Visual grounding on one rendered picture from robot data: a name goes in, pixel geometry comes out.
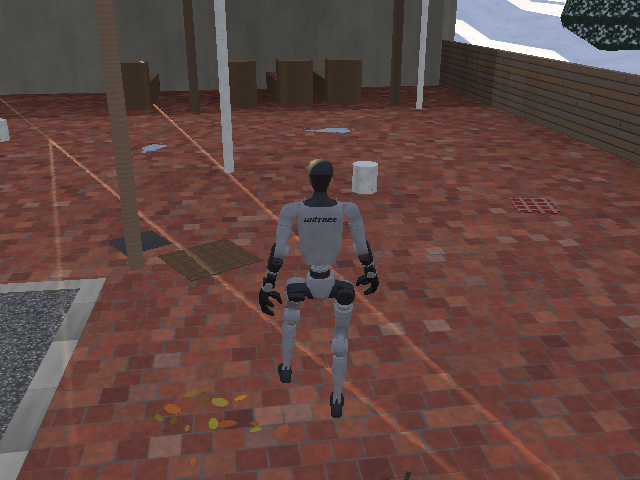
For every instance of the left robot foot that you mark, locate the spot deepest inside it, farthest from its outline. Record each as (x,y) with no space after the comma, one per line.
(285,375)

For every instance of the left robot hand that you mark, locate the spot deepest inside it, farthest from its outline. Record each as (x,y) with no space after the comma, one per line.
(264,301)

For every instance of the robot right upper arm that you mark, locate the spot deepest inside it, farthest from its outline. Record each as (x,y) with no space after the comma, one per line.
(351,212)

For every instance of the right robot hand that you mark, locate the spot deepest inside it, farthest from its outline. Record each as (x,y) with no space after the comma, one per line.
(364,280)

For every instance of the robot torso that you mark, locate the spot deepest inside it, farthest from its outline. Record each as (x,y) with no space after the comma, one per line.
(320,237)

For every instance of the robot left forearm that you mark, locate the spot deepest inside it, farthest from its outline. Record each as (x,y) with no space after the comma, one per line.
(272,271)

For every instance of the robot left upper arm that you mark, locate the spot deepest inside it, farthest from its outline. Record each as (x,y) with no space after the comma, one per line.
(288,212)

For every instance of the robot right forearm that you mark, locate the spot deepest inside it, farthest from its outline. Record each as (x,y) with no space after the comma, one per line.
(368,263)

